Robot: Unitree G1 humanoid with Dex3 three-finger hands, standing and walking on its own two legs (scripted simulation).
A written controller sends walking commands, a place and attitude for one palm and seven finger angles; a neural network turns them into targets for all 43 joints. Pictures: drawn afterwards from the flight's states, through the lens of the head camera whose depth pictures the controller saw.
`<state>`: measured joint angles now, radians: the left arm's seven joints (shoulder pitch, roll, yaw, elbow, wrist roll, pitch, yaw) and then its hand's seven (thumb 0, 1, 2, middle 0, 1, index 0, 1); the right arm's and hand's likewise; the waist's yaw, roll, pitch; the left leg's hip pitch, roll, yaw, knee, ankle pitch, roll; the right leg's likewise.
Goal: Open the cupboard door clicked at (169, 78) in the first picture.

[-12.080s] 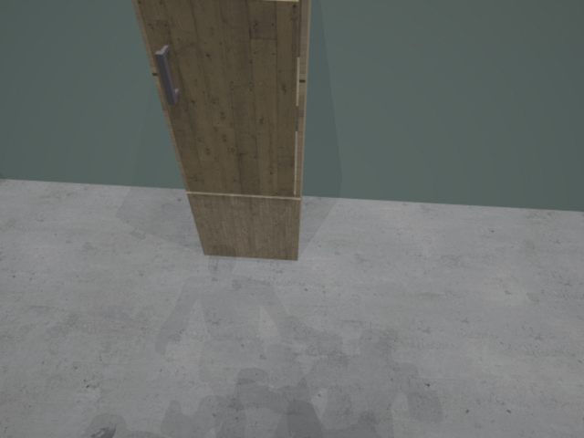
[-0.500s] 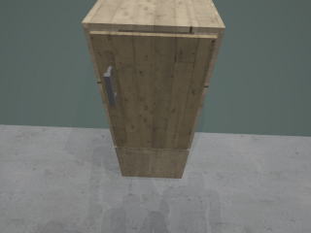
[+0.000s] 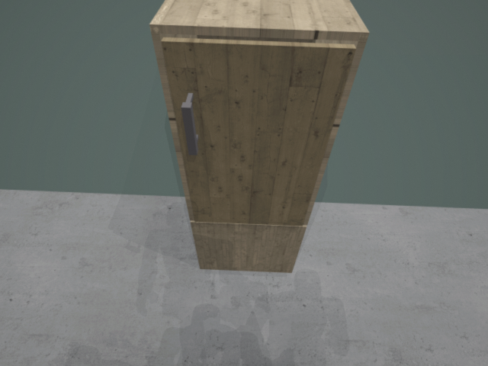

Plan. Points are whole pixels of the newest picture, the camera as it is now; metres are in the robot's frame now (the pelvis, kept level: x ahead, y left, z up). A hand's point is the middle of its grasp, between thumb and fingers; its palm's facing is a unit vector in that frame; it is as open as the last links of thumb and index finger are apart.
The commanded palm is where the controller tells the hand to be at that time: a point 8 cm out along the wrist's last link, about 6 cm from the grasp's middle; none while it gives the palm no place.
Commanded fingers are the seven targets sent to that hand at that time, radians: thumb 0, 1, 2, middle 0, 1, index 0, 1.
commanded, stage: come to a stop and stand still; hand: left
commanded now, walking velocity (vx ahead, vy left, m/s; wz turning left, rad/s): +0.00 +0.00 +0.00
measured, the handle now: (191, 124) +0.58 +0.16 +0.07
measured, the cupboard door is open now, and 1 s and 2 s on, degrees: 0 0 0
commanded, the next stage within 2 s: look again from close up in 0.28 s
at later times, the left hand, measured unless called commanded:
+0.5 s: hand out of the picture +0.01 +0.18 -0.16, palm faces -0.04 -0.98 -0.22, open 7.4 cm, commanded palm none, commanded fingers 0.00 0.90 0.90 -0.20 -0.30 -0.20 -0.30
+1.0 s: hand out of the picture +0.10 +0.18 -0.15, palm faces +0.06 -0.96 -0.26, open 7.4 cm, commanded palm +0.13 +0.22 -0.05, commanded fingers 0.00 0.83 0.87 -0.20 -0.34 -0.20 -0.34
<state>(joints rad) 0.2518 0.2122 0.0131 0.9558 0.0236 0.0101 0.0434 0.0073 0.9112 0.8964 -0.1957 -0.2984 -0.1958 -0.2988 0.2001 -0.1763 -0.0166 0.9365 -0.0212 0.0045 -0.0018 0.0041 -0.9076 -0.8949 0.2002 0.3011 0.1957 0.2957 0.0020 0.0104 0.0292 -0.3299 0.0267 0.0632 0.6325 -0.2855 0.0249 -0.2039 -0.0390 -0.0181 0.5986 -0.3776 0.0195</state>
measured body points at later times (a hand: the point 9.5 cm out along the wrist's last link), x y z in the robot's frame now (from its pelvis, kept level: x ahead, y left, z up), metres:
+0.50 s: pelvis +0.01 -0.01 +0.01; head +0.03 +0.00 +0.46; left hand +0.01 +0.23 -0.15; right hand +0.03 -0.26 -0.14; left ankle +0.03 +0.10 -0.73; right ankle -0.03 -0.14 -0.73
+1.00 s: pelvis +0.04 -0.03 +0.01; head +0.06 -0.04 +0.46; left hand +0.10 +0.23 -0.13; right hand +0.11 -0.28 -0.14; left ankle +0.04 +0.10 -0.73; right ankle -0.03 -0.14 -0.73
